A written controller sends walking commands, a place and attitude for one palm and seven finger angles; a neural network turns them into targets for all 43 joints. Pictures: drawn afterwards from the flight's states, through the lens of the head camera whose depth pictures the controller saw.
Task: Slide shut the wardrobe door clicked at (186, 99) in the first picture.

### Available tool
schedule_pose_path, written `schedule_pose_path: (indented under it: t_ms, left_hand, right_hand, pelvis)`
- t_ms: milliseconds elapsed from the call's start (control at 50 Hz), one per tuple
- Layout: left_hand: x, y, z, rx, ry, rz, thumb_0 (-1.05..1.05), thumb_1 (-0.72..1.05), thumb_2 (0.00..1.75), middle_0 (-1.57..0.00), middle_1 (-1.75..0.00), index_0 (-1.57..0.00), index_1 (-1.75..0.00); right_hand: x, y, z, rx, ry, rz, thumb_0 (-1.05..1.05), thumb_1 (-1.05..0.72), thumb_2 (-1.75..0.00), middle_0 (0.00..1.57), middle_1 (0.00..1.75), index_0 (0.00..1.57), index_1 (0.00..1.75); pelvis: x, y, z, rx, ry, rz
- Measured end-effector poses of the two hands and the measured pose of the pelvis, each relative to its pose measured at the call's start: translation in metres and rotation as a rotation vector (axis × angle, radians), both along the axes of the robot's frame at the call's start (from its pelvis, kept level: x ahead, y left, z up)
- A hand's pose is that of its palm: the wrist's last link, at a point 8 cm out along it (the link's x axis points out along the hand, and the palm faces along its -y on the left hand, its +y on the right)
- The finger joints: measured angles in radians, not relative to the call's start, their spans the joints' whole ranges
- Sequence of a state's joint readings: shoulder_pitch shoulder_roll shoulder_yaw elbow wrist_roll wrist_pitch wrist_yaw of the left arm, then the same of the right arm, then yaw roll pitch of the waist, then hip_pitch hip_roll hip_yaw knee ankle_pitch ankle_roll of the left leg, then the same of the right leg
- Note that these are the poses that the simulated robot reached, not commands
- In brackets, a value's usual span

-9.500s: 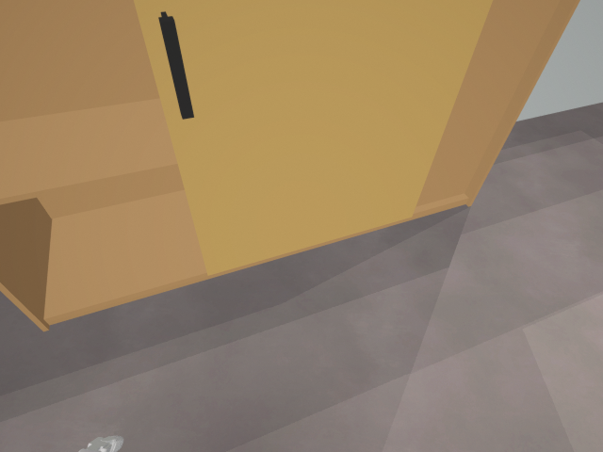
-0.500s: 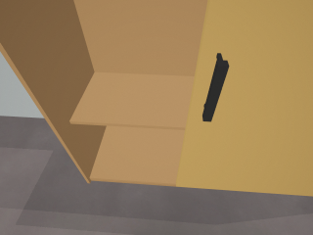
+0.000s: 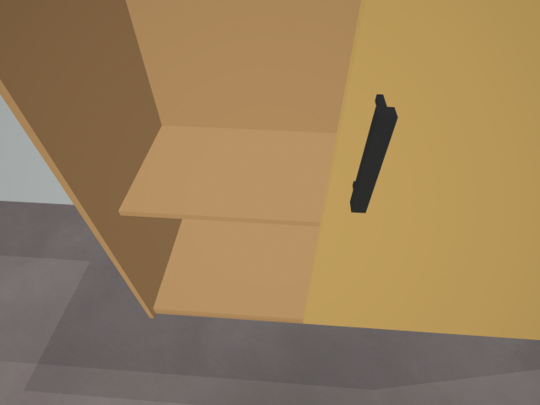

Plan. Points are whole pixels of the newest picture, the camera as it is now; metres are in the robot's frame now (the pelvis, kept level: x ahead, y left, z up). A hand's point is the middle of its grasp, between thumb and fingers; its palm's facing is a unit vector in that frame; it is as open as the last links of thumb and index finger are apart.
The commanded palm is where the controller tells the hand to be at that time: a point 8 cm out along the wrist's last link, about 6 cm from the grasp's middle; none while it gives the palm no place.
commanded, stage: look again from close up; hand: right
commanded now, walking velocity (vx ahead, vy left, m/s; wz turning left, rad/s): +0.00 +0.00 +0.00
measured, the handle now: (368, 157) +0.50 -0.14 +0.11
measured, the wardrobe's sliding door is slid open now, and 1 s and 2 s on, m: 0.57 0.57 0.57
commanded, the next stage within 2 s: raise the hand with hooked fingers in 0.06 s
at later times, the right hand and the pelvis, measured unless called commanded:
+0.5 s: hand (384, 361) +0.19 -0.14 +0.01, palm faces -0.01 +1.00 +0.03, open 8.1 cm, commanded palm +0.12 -0.22 -0.03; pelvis -0.03 +0.01 -0.05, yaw +0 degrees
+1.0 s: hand (444, 370) +0.18 -0.20 +0.03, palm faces +0.04 +1.00 -0.06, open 11.1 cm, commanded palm +0.14 -0.26 +0.04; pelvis -0.04 +0.01 -0.05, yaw -2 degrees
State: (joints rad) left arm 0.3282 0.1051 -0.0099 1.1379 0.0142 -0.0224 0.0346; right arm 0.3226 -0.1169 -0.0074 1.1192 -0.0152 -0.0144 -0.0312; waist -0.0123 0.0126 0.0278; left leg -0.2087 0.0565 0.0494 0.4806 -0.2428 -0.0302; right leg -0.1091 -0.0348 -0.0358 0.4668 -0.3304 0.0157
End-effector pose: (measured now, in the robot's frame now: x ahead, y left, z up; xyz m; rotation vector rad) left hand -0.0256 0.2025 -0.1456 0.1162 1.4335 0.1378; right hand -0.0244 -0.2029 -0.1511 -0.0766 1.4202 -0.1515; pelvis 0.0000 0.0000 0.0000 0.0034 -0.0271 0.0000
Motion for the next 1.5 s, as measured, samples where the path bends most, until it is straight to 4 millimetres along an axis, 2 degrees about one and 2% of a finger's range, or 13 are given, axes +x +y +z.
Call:
schedule_pose_path:
  t_ms: [200, 260, 300, 380, 440, 520, 640, 720, 840, 940, 1060, 1240, 1500]
  left_hand:
    - [0.006, 0.005, 0.001, 0.007, -0.030, 0.000, 0.00, 0.91, 0.90, -0.20, -0.30, -0.20, -0.30]
    - [0.027, 0.023, 0.008, 0.075, -0.237, 0.004, 0.03, 0.94, 0.90, -0.21, -0.30, -0.21, -0.30]
    - [0.049, 0.037, 0.014, 0.107, -0.387, 0.002, 0.03, 0.94, 0.90, -0.21, -0.30, -0.21, -0.30]
    - [0.105, 0.059, 0.032, 0.158, -0.667, -0.056, 0.03, 0.94, 0.90, -0.20, -0.30, -0.20, -0.30]
    - [0.146, 0.069, 0.052, 0.177, -0.834, -0.098, 0.02, 0.93, 0.90, -0.20, -0.30, -0.20, -0.30]
    - [0.189, 0.072, 0.072, 0.186, -0.985, -0.165, 0.02, 0.92, 0.90, -0.20, -0.30, -0.20, -0.30]
    - [0.224, 0.051, 0.074, 0.144, -1.043, -0.246, 0.01, 0.91, 0.90, -0.20, -0.30, -0.20, -0.30]
    - [0.220, 0.031, 0.054, 0.090, -0.999, -0.293, 0.01, 0.91, 0.90, -0.20, -0.30, -0.20, -0.30]
    - [0.181, 0.012, 0.021, 0.018, -0.865, -0.262, 0.01, 0.91, 0.90, -0.20, -0.30, -0.21, -0.30]
    - [0.143, 0.017, 0.017, 0.023, -0.785, -0.166, 0.01, 0.91, 0.90, -0.21, -0.30, -0.21, -0.30]
    - [0.120, 0.037, 0.027, 0.087, -0.754, -0.131, 0.02, 0.90, 0.90, -0.21, -0.30, -0.21, -0.30]
    - [0.136, 0.051, 0.053, 0.157, -0.817, -0.172, 0.02, 0.91, 0.90, -0.20, -0.30, -0.20, -0.30]
    - [0.181, 0.017, 0.075, 0.067, -0.930, -0.232, 0.01, 0.91, 0.90, -0.20, -0.30, -0.21, -0.30]
  right_hand:
    - [0.004, 0.000, 0.003, -0.014, -0.006, -0.017, 0.02, -0.92, -0.90, 0.20, 0.30, 0.20, 0.30]
    - [0.049, -0.032, 0.044, -0.150, -0.277, -0.057, 0.07, -0.97, -0.89, 0.21, 0.30, 0.21, 0.31]
    - [0.090, -0.041, 0.080, -0.206, -0.514, -0.052, 0.07, -0.95, -0.88, 0.21, 0.32, 0.21, 0.32]
    - [0.170, -0.025, 0.147, -0.170, -1.021, 0.021, 0.05, -0.88, -0.86, 0.20, 0.35, 0.20, 0.36]
    - [0.197, -0.001, 0.167, -0.004, -1.322, 0.067, 0.03, -0.80, -0.84, 0.20, 0.39, 0.21, 0.39]
    - [0.188, 0.012, 0.158, 0.112, -1.480, 0.158, 0.01, -0.70, -0.80, 0.22, 0.44, 0.22, 0.45]
    - [0.138, -0.018, 0.126, 0.002, -1.322, 0.070, 0.01, -0.54, -0.74, 0.24, 0.53, 0.24, 0.54]
    - [0.125, -0.037, 0.141, -0.079, -1.388, 0.049, 0.01, -0.45, -0.70, 0.24, 0.59, 0.24, 0.60]
    - [0.155, -0.037, 0.165, -0.005, -1.461, 0.172, 0.01, -0.30, -0.64, 0.24, 0.68, 0.24, 0.69]
    - [0.176, -0.046, 0.175, 0.032, -1.387, 0.184, 0.00, -0.19, -0.59, 0.26, 0.75, 0.26, 0.76]
    - [0.178, -0.064, 0.195, -0.025, -1.422, 0.144, 0.00, -0.05, -0.53, 0.27, 0.84, 0.27, 0.85]
    - [0.186, -0.080, 0.211, -0.026, -1.448, 0.158, 0.00, 0.16, -0.44, 0.28, 0.98, 0.28, 0.99]
    - [0.210, -0.107, 0.254, -0.057, -1.482, 0.133, -0.01, 0.44, -0.33, 0.30, 1.15, 0.30, 1.16]
  pelvis:
    - [0.000, 0.001, -0.001, 0.006, 0.008, 0.003]
    - [-0.003, 0.002, -0.005, -0.008, 0.017, 0.003]
    - [-0.005, 0.001, -0.008, -0.008, 0.032, -0.017]
    - [-0.014, 0.002, -0.018, -0.008, 0.087, -0.033]
    - [-0.022, 0.006, -0.030, -0.015, 0.131, -0.016]
    - [-0.030, 0.013, -0.050, -0.020, 0.166, -0.003]
    - [-0.035, 0.019, -0.064, -0.003, 0.179, -0.025]
    - [-0.040, 0.021, -0.069, 0.023, 0.181, -0.051]
    - [-0.046, 0.019, -0.066, 0.039, 0.170, -0.061]
    - [-0.045, 0.015, -0.053, 0.025, 0.156, -0.043]
    - [-0.041, 0.009, -0.042, 0.017, 0.137, -0.032]
    - [-0.038, 0.002, -0.032, 0.021, 0.100, -0.035]
    - [-0.026, 0.002, -0.018, 0.020, 0.052, -0.041]
